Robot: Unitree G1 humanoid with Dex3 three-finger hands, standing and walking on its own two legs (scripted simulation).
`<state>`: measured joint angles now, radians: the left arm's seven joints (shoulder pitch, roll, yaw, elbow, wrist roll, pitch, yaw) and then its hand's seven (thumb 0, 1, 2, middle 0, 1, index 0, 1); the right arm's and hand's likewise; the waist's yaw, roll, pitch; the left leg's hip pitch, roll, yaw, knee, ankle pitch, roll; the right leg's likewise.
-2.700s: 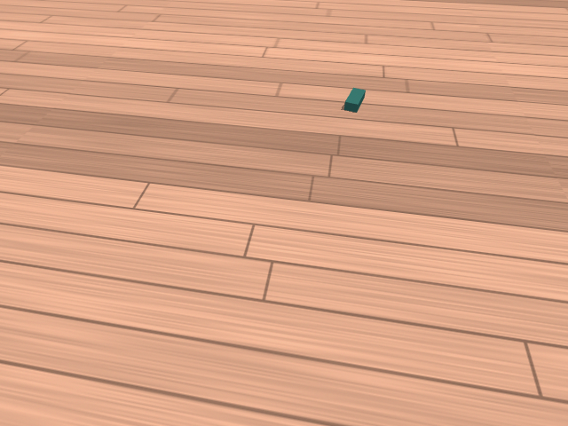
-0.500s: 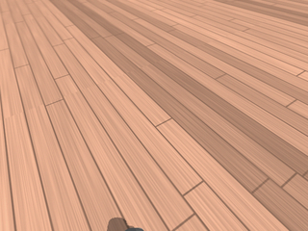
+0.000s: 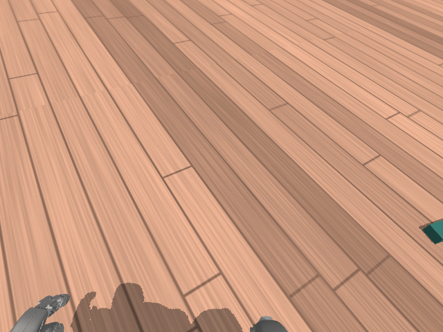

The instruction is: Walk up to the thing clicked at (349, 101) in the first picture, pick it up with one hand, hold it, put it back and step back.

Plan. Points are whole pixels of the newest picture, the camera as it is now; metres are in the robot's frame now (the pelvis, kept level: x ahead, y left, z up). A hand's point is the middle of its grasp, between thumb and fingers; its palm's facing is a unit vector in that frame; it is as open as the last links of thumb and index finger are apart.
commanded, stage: walk up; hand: left
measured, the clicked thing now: out of the picture +0.71 -1.25 -0.71
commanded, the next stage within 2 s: none
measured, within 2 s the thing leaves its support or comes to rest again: neither
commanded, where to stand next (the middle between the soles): +0.39 -1.51 m, yaw +17 degrees
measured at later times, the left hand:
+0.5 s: hand out of the picture +0.15 +0.06 -0.15, palm faces +0.03 -0.96 -0.28, open 7.4 cm
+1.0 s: hand (293, 285) +0.25 -0.16 -0.13, palm faces +0.09 -0.94 -0.34, open 7.4 cm
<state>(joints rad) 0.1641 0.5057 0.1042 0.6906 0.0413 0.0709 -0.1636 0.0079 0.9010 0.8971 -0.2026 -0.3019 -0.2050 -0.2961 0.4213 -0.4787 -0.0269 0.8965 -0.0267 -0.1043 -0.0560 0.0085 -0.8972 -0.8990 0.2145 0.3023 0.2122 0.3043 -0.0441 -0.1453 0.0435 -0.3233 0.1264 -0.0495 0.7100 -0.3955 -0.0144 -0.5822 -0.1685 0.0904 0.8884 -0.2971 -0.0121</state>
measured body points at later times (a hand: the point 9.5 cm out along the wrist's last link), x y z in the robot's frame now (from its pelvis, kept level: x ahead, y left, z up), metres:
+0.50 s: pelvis +0.12 -0.22 +0.01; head +0.14 -0.17 +0.46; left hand +0.15 +0.11 -0.13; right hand +0.21 -0.56 -0.05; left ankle +0.16 -0.10 -0.70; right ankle +0.15 -0.33 -0.65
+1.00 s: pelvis +0.22 -0.45 +0.01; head +0.25 -0.42 +0.46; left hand +0.25 -0.12 -0.10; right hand +0.32 -0.79 -0.08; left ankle +0.26 -0.38 -0.70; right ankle +0.26 -0.52 -0.70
